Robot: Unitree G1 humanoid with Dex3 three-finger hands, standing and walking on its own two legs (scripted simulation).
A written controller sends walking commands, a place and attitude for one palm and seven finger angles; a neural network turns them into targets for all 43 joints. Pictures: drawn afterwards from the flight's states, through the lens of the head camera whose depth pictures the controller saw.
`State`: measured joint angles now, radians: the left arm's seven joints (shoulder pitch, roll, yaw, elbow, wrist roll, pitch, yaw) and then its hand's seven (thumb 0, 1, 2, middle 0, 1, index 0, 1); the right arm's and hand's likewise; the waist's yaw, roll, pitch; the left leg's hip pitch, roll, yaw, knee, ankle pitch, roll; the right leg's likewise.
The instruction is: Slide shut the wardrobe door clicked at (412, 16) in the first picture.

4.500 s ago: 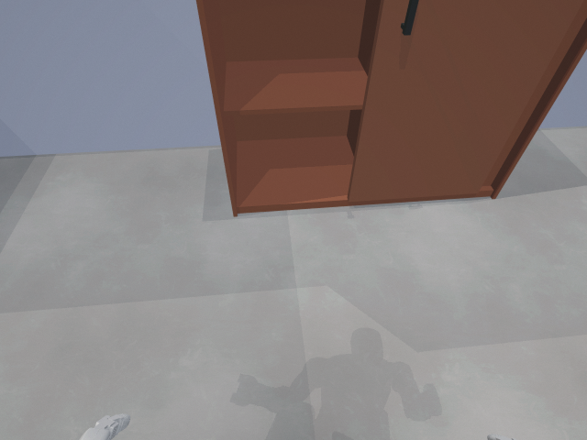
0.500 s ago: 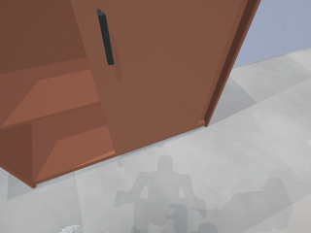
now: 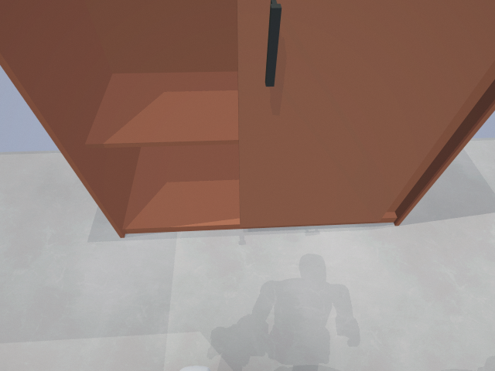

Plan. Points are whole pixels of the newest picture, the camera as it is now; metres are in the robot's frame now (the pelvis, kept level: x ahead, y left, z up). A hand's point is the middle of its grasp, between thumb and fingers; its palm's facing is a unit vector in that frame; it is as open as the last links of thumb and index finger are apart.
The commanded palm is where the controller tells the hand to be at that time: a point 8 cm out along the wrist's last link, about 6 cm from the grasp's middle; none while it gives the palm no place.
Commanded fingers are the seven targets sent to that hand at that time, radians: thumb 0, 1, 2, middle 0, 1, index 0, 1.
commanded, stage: take the last steps up to it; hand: right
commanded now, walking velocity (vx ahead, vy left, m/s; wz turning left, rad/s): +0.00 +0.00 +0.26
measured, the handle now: (271, 44) +0.74 +0.02 +0.14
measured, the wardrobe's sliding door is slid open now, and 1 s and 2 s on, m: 0.53 0.53 0.53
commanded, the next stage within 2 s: come to a stop and stand still in 0.92 s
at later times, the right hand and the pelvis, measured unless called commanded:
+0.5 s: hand out of the picture +0.03 -0.15 -0.17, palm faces +0.05 +0.98 -0.20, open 7.3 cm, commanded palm none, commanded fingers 0.00 -0.90 -0.90 0.20 0.30 0.20 0.30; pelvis +0.05 +0.03 +0.00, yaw +3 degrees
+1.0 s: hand (333, 297) +0.29 -0.15 -0.16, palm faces -0.09 +0.97 -0.20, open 7.4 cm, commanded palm none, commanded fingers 0.00 -0.90 -0.90 0.20 0.30 0.20 0.30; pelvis +0.19 +0.02 +0.00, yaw +6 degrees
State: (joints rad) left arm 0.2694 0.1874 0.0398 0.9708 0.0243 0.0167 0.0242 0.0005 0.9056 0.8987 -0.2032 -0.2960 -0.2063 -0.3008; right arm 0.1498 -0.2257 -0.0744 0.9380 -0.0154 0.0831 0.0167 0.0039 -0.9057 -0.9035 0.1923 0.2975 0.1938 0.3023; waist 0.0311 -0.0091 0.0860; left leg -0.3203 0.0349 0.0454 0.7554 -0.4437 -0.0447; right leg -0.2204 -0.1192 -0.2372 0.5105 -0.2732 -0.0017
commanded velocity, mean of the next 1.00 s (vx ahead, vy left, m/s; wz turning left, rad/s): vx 0.24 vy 0.02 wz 0.06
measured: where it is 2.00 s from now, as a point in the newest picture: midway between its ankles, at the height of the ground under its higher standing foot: outside the picture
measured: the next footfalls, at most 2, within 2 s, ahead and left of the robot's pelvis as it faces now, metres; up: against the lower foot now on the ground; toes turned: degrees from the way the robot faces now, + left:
left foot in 0.06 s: +0.02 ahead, +0.12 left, +0.00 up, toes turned +5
right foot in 0.60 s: +0.17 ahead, -0.09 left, +0.00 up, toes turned -4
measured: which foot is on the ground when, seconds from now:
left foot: up 0.00-0.04, down 0.06-0.60, up 0.62-1.00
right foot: down 0.00-0.06, up 0.08-0.58, down 0.60-1.00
